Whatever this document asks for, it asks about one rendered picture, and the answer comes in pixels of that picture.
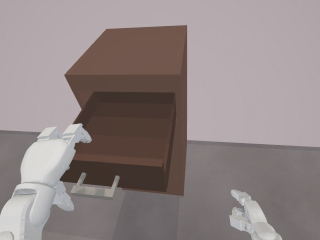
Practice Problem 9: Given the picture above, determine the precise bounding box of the cabinet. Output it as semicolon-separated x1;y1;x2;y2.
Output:
64;25;187;196

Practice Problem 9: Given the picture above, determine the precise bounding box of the left robot hand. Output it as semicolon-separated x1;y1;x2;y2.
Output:
20;123;92;211

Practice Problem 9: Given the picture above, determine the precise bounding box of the drawer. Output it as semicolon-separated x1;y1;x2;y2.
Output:
60;91;177;192

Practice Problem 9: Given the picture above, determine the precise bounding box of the robot left forearm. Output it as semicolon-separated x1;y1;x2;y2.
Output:
0;182;56;240

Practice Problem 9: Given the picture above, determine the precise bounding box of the robot right forearm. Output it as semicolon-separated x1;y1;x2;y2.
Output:
250;221;282;240

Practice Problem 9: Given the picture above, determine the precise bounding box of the right robot hand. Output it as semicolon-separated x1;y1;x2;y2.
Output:
229;189;268;235

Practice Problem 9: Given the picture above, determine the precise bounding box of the handle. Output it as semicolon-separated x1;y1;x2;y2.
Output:
70;172;120;201

